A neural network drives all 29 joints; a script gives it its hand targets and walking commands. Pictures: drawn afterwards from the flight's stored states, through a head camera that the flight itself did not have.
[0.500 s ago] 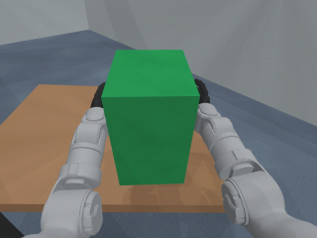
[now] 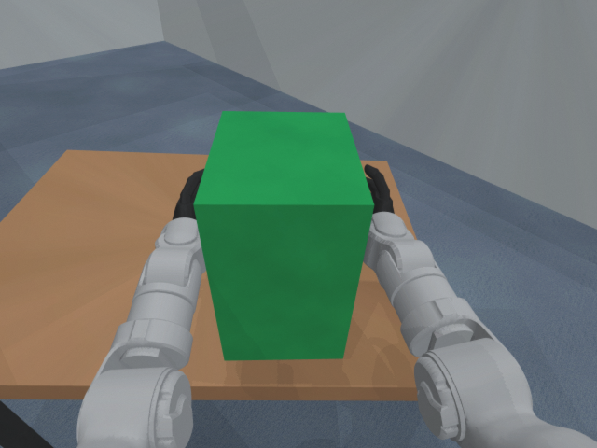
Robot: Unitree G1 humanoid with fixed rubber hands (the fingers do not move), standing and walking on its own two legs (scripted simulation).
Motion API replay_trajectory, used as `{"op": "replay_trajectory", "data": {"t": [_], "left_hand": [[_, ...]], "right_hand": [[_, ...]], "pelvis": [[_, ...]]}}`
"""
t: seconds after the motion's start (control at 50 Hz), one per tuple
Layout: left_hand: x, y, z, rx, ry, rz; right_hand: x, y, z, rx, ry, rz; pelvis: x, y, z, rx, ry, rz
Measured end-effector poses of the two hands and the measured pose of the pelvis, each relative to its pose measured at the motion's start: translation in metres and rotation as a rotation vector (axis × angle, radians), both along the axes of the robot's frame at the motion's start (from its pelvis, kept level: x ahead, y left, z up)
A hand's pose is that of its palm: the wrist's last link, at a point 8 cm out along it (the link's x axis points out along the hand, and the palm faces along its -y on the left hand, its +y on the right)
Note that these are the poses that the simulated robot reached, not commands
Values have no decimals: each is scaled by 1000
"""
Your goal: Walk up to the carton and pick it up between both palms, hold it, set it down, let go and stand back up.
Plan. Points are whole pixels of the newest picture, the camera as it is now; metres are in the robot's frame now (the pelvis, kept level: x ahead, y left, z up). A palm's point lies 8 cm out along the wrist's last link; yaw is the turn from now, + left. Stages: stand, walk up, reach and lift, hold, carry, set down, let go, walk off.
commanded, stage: set down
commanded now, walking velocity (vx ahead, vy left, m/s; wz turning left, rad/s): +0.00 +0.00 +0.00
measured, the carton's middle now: (284, 237) +0.39 +0.00 +0.13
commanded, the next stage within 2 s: none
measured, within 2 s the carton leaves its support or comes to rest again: rests again in 1.48 s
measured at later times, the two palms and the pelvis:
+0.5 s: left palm (193, 236) +0.41 +0.13 +0.11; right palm (372, 235) +0.40 -0.13 +0.12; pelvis +0.01 +0.00 +0.00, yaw +0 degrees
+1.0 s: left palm (194, 251) +0.40 +0.13 +0.09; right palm (372, 248) +0.39 -0.13 +0.10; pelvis +0.01 +0.00 +0.00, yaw +0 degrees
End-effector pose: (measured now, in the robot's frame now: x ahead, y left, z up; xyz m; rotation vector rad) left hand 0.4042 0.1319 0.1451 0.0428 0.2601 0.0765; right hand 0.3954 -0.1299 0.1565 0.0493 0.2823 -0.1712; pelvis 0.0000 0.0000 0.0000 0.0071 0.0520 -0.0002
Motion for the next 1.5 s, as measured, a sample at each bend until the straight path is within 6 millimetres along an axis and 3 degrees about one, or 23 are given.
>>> {"op": "replay_trajectory", "data": {"t": [0.36,0.64,1.08,1.5], "left_hand": [[10,1,-25,-4,10,-4],[9,-2,-42,-11,35,-17],[-2,0,-58,-14,31,-17],[1,-1,-71,-29,25,-30]], "right_hand": [[9,1,-24,1,10,-2],[3,-3,-45,-12,34,-8],[-6,-1,-56,-14,19,-5],[-2,-3,-65,29,-38,2]], "pelvis": [[12,0,0,0,16,0],[14,0,0,0,20,0],[9,0,0,0,12,0],[11,0,0,0,16,-1]]}}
